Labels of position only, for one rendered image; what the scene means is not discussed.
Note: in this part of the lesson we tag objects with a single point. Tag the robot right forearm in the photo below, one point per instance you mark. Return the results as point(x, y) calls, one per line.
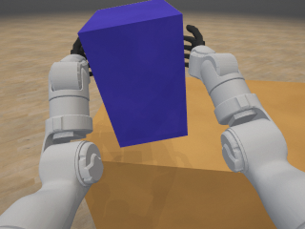
point(233, 101)

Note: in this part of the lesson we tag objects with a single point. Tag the right robot upper arm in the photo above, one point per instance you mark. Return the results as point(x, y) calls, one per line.
point(257, 150)

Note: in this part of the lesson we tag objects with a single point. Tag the carton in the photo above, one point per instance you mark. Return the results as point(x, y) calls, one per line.
point(136, 55)

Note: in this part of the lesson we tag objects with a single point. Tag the left robot hand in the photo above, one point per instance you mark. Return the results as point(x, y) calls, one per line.
point(78, 49)

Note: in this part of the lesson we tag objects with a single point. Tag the right robot hand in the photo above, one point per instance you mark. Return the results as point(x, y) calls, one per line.
point(197, 40)

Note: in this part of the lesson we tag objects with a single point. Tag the left robot upper arm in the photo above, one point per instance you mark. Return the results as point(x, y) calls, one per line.
point(67, 172)

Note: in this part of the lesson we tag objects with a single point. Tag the robot left forearm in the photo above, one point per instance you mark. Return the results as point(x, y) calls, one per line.
point(69, 96)

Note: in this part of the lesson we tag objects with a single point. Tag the pedestal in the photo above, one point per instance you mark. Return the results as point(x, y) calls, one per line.
point(184, 182)

